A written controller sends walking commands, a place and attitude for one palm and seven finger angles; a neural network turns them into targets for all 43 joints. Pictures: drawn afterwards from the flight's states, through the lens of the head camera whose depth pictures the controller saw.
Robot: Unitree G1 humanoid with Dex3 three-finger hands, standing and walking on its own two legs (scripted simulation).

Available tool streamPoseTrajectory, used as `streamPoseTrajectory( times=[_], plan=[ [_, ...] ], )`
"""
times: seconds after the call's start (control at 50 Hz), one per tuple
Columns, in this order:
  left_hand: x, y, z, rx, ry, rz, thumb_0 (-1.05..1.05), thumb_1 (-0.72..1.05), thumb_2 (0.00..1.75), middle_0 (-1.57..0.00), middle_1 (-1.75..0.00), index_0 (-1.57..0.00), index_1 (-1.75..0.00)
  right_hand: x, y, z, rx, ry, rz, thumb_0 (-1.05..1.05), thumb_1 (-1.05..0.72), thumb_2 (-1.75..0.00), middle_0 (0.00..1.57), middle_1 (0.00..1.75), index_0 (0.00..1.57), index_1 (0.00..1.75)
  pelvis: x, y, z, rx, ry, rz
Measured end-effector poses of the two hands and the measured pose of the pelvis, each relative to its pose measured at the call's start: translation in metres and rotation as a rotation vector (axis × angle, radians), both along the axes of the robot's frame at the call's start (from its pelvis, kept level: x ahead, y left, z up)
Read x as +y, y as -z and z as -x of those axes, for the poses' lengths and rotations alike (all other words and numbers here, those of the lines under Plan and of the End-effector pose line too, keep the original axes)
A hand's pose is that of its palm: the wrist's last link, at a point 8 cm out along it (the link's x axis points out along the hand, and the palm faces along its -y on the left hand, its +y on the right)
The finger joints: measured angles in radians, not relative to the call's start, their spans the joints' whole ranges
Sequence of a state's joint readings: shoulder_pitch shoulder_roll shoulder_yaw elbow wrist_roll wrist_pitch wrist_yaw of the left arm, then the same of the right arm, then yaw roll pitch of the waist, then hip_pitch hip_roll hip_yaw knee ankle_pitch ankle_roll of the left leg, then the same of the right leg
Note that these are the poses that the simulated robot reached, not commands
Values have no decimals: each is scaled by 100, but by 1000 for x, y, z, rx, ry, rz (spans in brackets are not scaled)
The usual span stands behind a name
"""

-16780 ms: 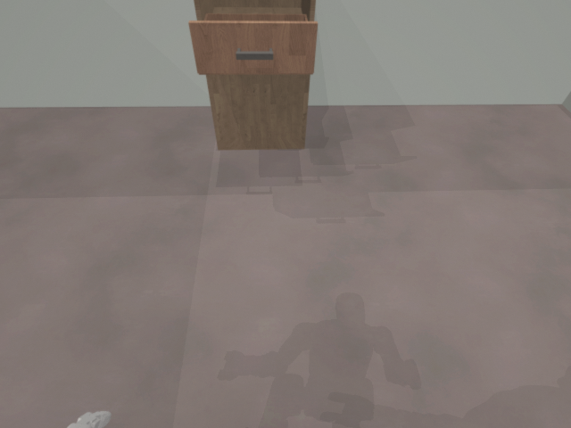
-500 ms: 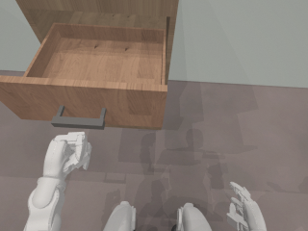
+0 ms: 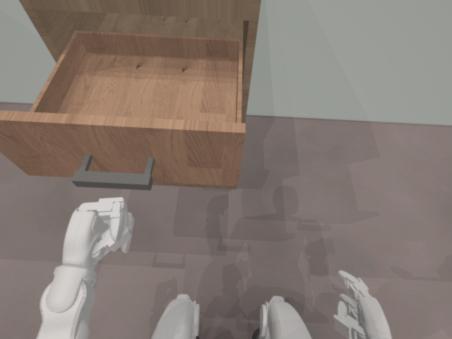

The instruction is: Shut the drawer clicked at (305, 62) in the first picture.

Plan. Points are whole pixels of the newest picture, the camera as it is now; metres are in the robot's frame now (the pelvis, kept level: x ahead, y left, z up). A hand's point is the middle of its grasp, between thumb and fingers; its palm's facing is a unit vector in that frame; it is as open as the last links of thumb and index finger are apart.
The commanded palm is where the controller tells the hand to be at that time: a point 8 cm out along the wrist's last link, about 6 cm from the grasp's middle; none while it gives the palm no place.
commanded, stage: push the drawer shut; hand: left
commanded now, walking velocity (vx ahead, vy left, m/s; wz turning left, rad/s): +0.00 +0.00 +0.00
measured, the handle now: (116, 170) +0.39 +0.22 +0.03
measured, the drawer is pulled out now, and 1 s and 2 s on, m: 0.30 0.24 0.11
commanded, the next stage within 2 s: none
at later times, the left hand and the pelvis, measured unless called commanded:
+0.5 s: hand (128, 211) +0.32 +0.18 +0.03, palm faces -0.04 -1.00 -0.04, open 3.0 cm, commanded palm +0.32 +0.23 +0.03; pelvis -0.01 +0.00 +0.00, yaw +0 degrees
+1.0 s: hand (135, 179) +0.38 +0.18 +0.03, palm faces -0.03 -1.00 -0.05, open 2.9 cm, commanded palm +0.38 +0.22 +0.03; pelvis -0.03 +0.00 -0.01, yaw +0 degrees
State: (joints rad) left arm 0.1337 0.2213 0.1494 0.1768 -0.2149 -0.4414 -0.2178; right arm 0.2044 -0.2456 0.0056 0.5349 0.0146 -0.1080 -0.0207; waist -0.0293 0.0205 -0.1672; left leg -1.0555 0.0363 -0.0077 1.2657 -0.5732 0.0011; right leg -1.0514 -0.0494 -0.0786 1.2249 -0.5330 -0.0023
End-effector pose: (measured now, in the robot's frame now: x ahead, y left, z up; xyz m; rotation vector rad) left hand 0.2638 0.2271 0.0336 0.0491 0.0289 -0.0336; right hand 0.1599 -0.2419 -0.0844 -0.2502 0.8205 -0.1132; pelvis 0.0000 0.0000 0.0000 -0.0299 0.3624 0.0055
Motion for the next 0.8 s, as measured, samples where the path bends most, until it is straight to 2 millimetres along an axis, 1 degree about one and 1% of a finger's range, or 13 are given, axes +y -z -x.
streamPoseTrajectory(
  times=[0.1, 0.16, 0.28, 0.36, 0.48, 0.58, 0.68, 0.8],
  plan=[
    [3, 0, 4, -5, -3, 2, 2, 90, 90, -140, -160, -140, -160, 1, -2, -6, -20, -8, 4, 1, -90, -89, 20, 30, 20, 30, 0, 1, 1, -2, -3, 2],
    [4, 1, 2, -12, -2, -1, 2, 90, 90, -140, -160, -140, -160, 1, -2, -8, -26, -16, 10, 1, -90, -89, 20, 30, 20, 30, 0, 2, 2, -1, -6, 4],
    [6, 4, -16, -25, 4, 3, 2, 90, 90, -141, -160, -140, -160, 1, 2, -6, -17, -19, 21, 1, -90, -89, 20, 30, 20, 30, 0, 5, 6, 5, -9, 9],
    [5, 2, -32, -25, 15, 8, 2, 90, 90, -141, -160, -140, -160, 1, 4, 1, 2, -4, 21, 1, -90, -89, 20, 30, 20, 30, 1, 5, 6, 8, -6, 10],
    [7, 3, -36, -11, 13, 6, -1, 86, 93, -140, -160, -140, -160, 0, 6, 17, 56, 9, 22, 1, -90, -89, 20, 30, 20, 30, 3, 2, 6, 9, -5, 8],
    [10, 7, -40, -20, 2, 3, -5, 81, 95, -140, -160, -140, -160, -1, 12, 29, 99, 8, 38, 1, -90, -89, 20, 30, 20, 30, 4, 3, 10, 10, -12, 10],
    [10, 8, -50, -28, 1, -1, -7, 79, 97, -140, -160, -140, -160, -3, 17, 38, 123, 10, 49, 1, -90, -89, 20, 30, 20, 30, 4, 6, 16, 11, -17, 12],
    [9, 7, -66, -24, 6, -3, -6, 79, 98, -141, -160, -140, -160, -4, 18, 48, 132, 20, 52, 1, -90, -89, 20, 30, 20, 30, 4, 6, 23, 10, -17, 12]
  ],
)
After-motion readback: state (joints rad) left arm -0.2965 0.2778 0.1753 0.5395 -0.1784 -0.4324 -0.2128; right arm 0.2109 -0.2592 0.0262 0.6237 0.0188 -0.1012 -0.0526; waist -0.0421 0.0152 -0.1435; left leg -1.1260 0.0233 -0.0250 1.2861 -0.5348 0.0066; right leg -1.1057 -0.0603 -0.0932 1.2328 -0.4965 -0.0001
